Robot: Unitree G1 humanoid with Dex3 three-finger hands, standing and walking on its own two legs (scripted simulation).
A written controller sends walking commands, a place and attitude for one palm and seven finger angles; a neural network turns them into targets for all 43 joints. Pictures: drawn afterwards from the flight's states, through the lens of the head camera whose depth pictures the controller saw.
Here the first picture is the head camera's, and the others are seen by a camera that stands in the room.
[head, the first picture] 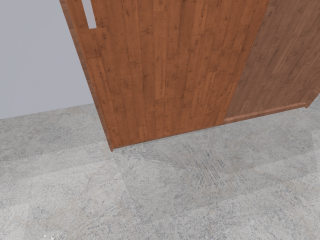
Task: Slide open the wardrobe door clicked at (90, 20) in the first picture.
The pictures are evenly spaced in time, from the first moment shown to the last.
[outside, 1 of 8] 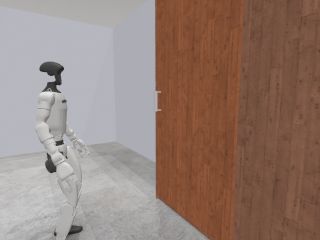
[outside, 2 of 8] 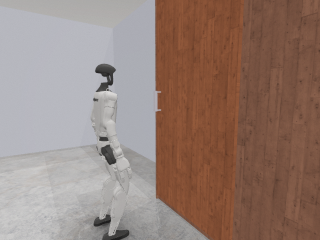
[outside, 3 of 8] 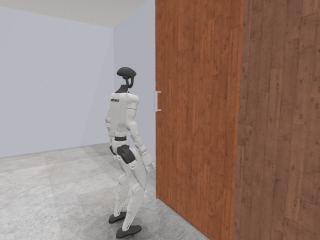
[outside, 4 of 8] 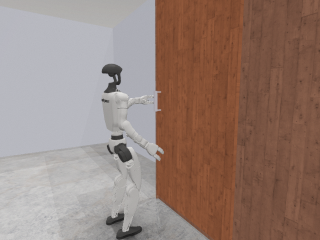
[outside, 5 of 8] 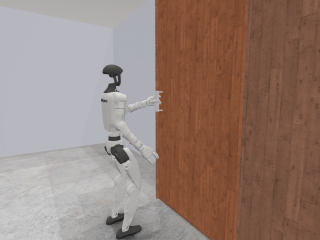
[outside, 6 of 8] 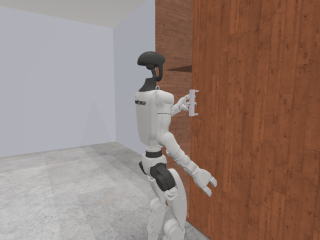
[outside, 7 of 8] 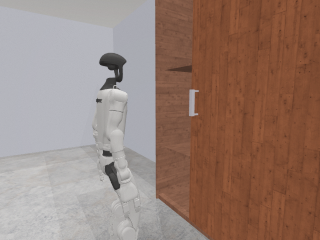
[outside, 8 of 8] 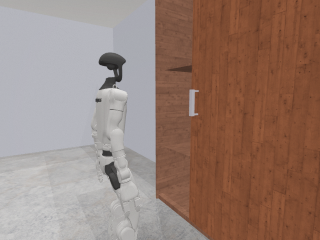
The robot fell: no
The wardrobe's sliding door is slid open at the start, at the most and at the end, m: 0.00 0.50 0.49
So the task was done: yes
